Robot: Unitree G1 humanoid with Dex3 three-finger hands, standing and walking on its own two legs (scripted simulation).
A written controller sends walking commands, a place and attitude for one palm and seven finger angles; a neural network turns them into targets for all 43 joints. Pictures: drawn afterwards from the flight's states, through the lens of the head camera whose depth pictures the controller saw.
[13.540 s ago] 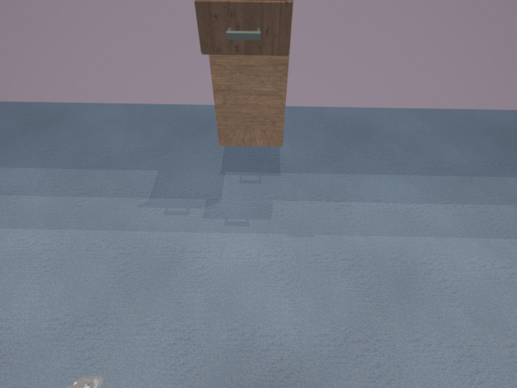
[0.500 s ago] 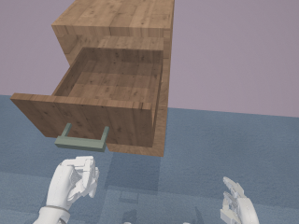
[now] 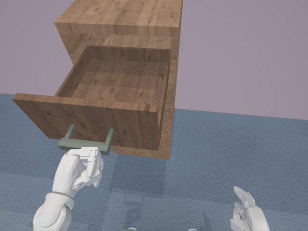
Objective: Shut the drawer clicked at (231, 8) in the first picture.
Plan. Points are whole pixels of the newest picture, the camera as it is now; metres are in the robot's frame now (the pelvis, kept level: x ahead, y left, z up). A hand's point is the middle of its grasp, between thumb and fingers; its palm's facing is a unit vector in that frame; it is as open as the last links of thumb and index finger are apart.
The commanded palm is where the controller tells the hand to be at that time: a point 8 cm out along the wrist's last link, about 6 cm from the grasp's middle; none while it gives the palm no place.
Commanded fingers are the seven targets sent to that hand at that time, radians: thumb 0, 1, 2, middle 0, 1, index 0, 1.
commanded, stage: push the drawer shut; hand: left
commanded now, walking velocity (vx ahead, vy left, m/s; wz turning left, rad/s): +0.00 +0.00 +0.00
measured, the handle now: (88, 138) +0.33 +0.19 +0.07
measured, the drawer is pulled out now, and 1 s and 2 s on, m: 0.30 0.18 0.06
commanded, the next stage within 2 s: none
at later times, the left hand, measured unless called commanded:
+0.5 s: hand (104, 148) +0.30 +0.14 +0.07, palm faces -0.14 -0.99 -0.06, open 2.8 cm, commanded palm +0.30 +0.19 +0.07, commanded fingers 0.00 0.90 0.90 -1.40 -1.60 -1.40 -1.60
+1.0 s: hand (111, 127) +0.36 +0.13 +0.07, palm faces -0.13 -0.99 -0.06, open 2.8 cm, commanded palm +0.36 +0.18 +0.07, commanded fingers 0.00 0.90 0.90 -1.40 -1.60 -1.40 -1.60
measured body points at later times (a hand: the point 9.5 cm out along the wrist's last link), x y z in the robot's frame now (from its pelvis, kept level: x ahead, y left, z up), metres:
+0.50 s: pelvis -0.02 +0.01 +0.00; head +0.03 +0.00 +0.45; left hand +0.30 +0.19 +0.07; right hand +0.14 -0.23 -0.09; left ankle +0.00 +0.12 -0.69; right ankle +0.01 -0.10 -0.69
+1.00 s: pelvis -0.01 +0.01 +0.00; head +0.05 +0.00 +0.45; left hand +0.36 +0.19 +0.07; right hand +0.09 -0.24 -0.11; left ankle +0.00 +0.12 -0.69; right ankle +0.01 -0.10 -0.69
